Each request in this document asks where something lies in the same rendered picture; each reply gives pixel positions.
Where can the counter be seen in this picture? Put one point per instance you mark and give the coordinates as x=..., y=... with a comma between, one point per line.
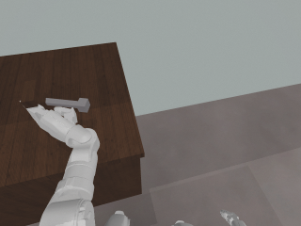
x=32, y=162

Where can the robot left shin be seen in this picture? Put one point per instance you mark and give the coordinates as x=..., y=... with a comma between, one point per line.
x=119, y=212

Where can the left robot upper arm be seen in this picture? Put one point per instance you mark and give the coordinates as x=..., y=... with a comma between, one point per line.
x=77, y=212

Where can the tap lever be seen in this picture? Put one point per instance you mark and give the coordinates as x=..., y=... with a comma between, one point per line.
x=82, y=104

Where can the left robot thigh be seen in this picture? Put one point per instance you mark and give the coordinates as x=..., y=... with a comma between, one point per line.
x=118, y=220

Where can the left robot forearm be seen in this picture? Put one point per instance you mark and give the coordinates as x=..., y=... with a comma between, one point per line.
x=77, y=182

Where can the robot right hand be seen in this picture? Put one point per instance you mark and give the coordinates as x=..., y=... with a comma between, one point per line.
x=231, y=218

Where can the robot left hand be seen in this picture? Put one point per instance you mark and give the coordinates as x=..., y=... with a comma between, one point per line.
x=52, y=121

